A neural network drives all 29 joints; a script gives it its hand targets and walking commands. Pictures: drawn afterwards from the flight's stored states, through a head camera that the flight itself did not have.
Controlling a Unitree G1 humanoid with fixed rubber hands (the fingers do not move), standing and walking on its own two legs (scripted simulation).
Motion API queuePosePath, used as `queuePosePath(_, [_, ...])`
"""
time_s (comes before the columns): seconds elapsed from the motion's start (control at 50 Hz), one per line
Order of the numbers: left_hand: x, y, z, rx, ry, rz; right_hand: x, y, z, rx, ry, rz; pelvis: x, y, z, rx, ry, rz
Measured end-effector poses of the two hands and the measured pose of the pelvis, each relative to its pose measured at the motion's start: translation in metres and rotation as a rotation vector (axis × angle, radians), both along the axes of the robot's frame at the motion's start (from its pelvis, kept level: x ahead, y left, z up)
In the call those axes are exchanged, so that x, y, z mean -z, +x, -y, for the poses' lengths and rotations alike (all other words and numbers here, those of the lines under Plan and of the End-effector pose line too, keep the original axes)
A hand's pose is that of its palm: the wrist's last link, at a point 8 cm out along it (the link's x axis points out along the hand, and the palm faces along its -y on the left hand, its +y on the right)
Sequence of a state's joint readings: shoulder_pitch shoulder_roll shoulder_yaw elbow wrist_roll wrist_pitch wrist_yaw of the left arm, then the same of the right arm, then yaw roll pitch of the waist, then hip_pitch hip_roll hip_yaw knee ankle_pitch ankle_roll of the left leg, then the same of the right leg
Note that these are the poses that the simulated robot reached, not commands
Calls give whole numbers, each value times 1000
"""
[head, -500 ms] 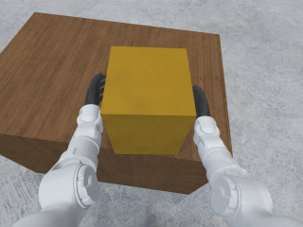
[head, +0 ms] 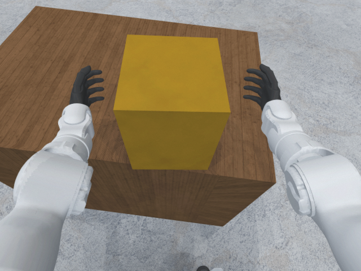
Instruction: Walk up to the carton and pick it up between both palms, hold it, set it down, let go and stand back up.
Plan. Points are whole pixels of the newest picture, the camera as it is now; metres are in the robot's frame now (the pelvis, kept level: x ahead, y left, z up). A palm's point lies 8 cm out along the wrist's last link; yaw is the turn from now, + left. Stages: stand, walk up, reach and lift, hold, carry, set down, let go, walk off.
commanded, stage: set down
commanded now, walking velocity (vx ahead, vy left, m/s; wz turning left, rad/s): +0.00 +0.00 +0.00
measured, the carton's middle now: (171, 109) +0.49 +0.02 +0.03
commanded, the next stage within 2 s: none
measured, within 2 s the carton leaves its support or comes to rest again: neither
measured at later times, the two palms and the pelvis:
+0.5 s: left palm (47, 59) +0.49 +0.25 +0.18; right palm (291, 55) +0.49 -0.20 +0.19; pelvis +0.01 +0.00 +0.02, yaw +1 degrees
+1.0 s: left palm (55, 52) +0.48 +0.22 +0.20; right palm (294, 50) +0.48 -0.20 +0.21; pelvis +0.01 +0.00 +0.03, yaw +0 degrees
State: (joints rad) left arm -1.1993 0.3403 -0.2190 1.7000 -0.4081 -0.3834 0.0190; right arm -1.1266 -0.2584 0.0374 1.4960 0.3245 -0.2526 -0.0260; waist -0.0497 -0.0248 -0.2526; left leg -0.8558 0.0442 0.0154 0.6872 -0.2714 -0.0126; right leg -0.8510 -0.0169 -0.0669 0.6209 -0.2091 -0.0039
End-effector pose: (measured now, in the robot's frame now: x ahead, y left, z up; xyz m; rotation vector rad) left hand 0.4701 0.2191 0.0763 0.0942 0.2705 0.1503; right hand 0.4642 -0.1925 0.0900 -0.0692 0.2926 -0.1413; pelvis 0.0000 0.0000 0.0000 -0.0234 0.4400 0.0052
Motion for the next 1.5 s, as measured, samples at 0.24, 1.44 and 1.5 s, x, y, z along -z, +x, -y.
queuePosePath(0.24, [-37,11,0,-4,-21,50,-29,11,-8,-38,4,56,-3,-1,10,-14,12,-12])
queuePosePath(1.44, [-100,-34,0,38,-62,-1,-87,-34,-7,14,68,38,-35,3,3,4,8,333])
queuePosePath(1.5, [-90,-42,-1,36,-68,-3,-76,-42,-8,14,69,36,-35,2,3,3,9,349])
